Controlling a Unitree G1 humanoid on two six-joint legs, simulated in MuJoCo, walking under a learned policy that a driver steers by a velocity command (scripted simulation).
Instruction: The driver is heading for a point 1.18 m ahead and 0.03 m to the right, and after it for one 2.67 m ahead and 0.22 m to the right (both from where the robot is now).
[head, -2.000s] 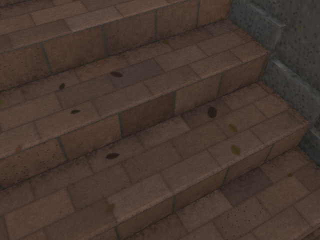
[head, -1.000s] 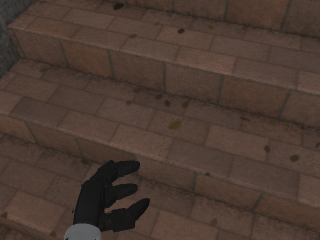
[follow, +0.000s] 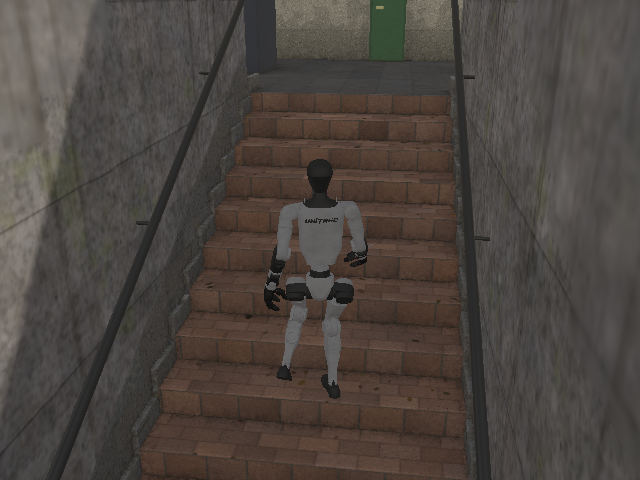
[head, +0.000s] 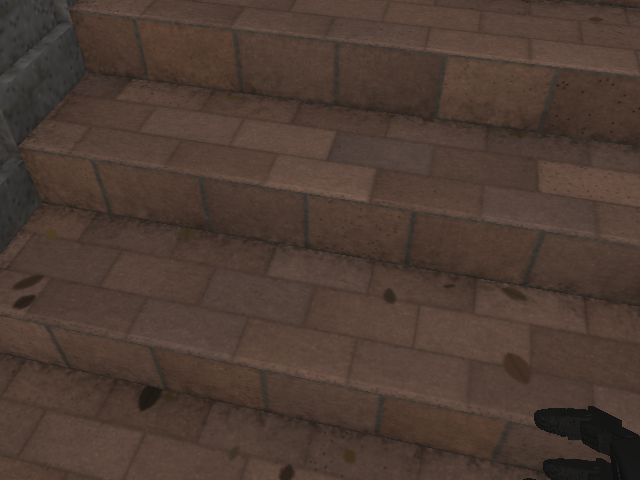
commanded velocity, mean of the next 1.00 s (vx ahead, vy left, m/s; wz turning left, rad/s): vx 0.02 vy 0.00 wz -0.22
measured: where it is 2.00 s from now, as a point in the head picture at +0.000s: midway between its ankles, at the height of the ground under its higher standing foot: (244, 356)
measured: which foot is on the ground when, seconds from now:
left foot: up 0.00-0.28, down 0.30-0.74, up 0.76-1.00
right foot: down 0.00-0.32, up 0.34-0.70, down 0.72-1.00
